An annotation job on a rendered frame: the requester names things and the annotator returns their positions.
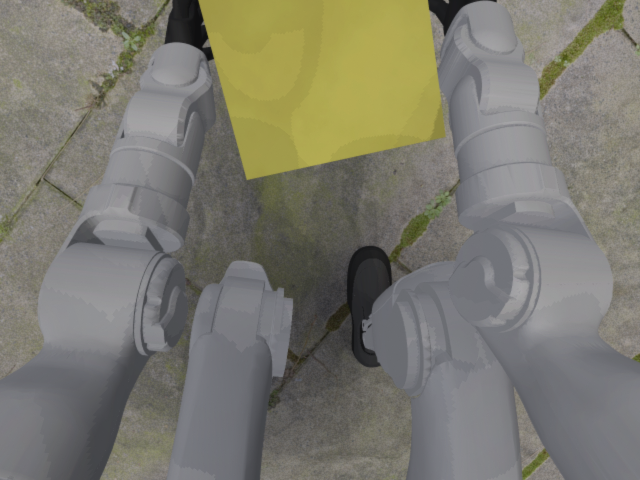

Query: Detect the left robot hand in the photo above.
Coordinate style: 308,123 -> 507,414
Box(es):
164,0 -> 214,61

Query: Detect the robot right forearm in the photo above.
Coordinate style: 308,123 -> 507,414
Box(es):
437,1 -> 597,244

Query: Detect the right robot shin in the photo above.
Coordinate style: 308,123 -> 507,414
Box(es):
362,261 -> 455,377

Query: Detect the robot right upper arm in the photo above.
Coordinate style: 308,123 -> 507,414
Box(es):
448,223 -> 640,480

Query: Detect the robot left upper arm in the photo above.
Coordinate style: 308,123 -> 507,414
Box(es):
0,242 -> 188,480

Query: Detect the carton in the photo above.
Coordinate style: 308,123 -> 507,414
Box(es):
198,0 -> 446,180

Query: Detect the robot right foot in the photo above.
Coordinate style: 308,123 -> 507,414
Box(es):
347,246 -> 392,367

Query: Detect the right robot hand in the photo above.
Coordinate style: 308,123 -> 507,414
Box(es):
428,0 -> 497,36

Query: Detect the robot left forearm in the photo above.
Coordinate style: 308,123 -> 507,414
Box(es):
37,42 -> 216,334

